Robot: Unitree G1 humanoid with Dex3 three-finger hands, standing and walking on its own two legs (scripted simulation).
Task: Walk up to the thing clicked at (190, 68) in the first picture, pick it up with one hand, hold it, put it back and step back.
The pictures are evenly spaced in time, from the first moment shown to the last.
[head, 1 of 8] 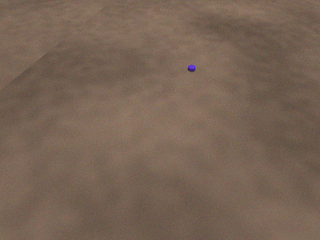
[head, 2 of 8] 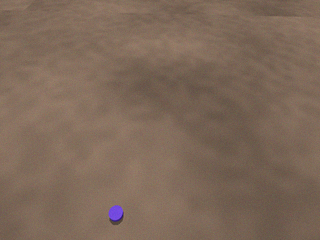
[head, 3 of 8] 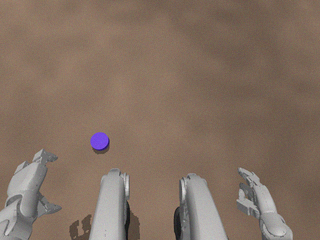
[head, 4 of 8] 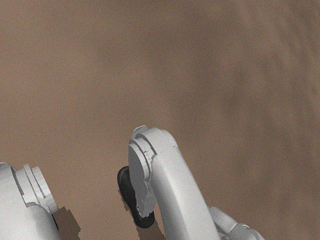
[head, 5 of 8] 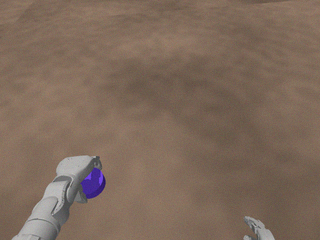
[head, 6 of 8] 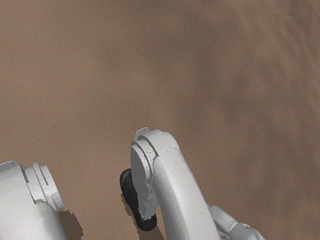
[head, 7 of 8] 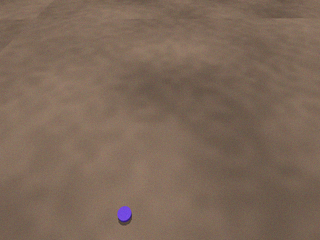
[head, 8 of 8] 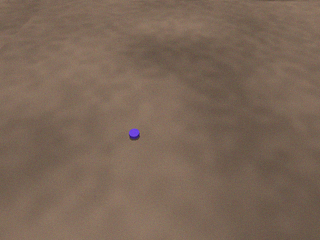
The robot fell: no
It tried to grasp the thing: yes
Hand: left
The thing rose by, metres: 0.70
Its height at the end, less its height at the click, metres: +0.00
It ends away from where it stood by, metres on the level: 0.02
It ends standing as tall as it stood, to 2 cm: yes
